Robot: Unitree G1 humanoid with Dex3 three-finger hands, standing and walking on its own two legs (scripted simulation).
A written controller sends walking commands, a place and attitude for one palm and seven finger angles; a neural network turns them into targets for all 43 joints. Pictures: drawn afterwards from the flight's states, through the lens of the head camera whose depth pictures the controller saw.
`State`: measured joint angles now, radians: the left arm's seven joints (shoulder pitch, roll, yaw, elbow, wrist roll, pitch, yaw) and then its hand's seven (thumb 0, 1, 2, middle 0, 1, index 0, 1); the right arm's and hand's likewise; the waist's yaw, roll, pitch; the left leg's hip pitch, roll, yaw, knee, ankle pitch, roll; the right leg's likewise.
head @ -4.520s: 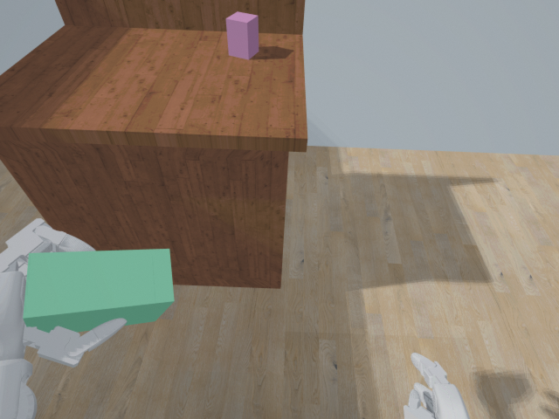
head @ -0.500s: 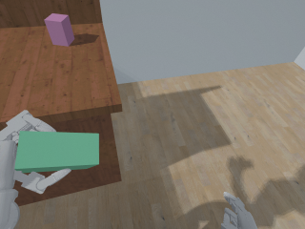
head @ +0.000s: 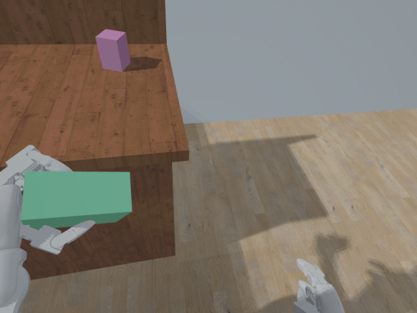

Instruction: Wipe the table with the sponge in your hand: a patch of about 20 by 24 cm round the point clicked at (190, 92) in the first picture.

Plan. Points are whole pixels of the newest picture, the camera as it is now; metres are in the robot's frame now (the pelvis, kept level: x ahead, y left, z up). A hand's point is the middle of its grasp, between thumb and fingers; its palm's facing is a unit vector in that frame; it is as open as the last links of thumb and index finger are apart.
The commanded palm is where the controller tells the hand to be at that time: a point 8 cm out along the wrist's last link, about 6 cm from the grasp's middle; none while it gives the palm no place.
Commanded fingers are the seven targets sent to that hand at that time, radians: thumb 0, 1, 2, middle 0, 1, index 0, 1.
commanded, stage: come to a stop and stand still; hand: left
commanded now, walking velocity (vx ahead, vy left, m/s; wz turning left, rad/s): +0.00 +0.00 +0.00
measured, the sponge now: (94, 200) +0.23 +0.21 +0.14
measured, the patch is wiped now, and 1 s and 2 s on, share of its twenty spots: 0.00 0.00 0.00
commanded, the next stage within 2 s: look again from close up in 0.54 s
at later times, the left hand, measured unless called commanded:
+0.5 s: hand (84, 180) +0.26 +0.24 +0.15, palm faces +0.38 -0.85 -0.36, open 10.2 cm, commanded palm +0.20 +0.27 +0.18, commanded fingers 0.00 0.10 1.30 -1.20 -1.60 -1.20 -1.60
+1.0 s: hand (85, 186) +0.25 +0.23 +0.15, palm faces +0.39 -0.85 -0.37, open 10.2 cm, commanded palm +0.19 +0.26 +0.18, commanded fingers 0.00 0.10 1.30 -1.20 -1.60 -1.20 -1.60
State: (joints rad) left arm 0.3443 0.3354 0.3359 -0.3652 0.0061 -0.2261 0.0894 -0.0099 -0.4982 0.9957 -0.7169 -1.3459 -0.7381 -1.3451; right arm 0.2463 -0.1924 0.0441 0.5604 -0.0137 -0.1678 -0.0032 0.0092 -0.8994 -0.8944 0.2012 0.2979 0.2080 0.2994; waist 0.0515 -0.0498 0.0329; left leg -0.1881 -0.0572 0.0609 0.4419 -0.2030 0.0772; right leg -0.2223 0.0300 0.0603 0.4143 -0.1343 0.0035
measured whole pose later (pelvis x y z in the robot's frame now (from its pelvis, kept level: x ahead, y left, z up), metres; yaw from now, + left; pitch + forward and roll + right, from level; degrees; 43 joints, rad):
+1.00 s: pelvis +0.04 -0.02 +0.01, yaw +1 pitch -1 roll -1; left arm 0.44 0.35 0.31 -0.39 -0.04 -0.18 0.10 -0.01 -0.50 1.00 -0.71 -1.34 -0.74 -1.35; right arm 0.24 -0.21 0.03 0.56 0.00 -0.06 -0.04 0.01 -0.90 -0.89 0.20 0.30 0.21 0.30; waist 0.02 0.00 0.00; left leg -0.15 -0.03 0.02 0.37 -0.21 0.04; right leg -0.17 0.05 0.03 0.32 -0.14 -0.02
